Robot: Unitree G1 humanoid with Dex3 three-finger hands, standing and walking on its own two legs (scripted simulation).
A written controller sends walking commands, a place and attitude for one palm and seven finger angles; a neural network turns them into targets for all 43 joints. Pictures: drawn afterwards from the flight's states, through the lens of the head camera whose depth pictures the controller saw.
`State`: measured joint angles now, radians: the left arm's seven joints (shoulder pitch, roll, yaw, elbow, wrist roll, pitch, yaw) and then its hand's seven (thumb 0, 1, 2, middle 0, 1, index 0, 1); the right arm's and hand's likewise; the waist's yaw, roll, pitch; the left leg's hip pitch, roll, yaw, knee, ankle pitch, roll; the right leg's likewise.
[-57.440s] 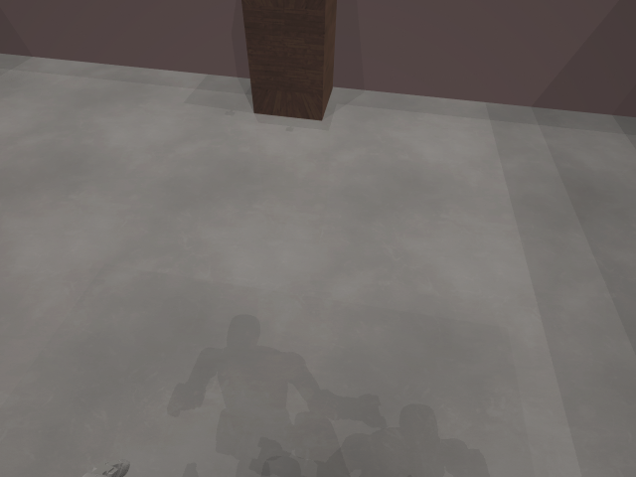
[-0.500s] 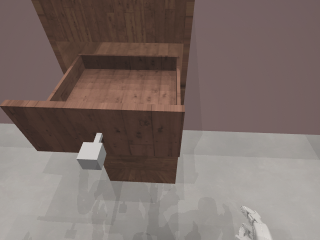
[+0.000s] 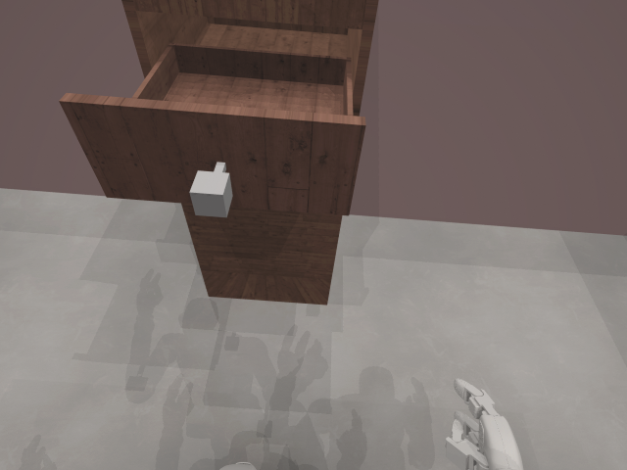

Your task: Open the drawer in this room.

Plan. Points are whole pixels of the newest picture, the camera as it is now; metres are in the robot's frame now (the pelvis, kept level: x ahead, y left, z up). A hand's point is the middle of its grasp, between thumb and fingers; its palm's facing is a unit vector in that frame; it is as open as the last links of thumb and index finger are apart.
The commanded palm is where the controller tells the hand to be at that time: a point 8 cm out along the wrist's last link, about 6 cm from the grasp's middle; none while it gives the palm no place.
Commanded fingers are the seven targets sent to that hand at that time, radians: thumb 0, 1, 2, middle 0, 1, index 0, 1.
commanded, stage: stop stepping back and stand still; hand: left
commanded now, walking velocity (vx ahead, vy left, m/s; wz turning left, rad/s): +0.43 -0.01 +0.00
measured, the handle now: (215, 184) +0.44 +0.17 +0.12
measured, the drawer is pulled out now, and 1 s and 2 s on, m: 0.29 0.29 0.29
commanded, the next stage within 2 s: let the arm hang, fingers relaxed in 1.30 s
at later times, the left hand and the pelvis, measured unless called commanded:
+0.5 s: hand out of the picture +0.11 +0.23 +0.30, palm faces +0.46 -0.77 -0.45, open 7.4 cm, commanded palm +0.05 +0.29 +0.31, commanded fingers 0.00 0.90 0.90 -0.20 -0.30 -0.20 -0.30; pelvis -0.09 +0.02 +0.02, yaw -1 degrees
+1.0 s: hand out of the picture +0.14 +0.20 +0.29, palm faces +0.47 -0.74 -0.48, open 7.4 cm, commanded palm +0.07 +0.27 +0.31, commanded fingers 0.00 0.90 0.90 -0.20 -0.30 -0.20 -0.30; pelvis -0.07 -0.01 +0.00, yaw -2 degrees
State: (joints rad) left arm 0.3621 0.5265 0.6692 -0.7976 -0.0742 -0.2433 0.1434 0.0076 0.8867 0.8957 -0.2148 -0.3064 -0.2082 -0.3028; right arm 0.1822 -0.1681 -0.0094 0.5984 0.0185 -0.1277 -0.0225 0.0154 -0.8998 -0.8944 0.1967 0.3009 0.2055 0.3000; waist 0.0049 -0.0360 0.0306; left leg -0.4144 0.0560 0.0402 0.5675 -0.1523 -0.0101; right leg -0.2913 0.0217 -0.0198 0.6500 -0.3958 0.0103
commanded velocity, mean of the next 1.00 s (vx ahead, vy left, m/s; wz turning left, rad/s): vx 0.14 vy -0.02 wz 0.00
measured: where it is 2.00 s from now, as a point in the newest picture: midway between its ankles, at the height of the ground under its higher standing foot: outside the picture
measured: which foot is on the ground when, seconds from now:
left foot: down 0.00-0.02, up 0.04-0.24, down 0.26-1.00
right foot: down 0.00-0.26, up 0.28-0.64, down 0.66-1.00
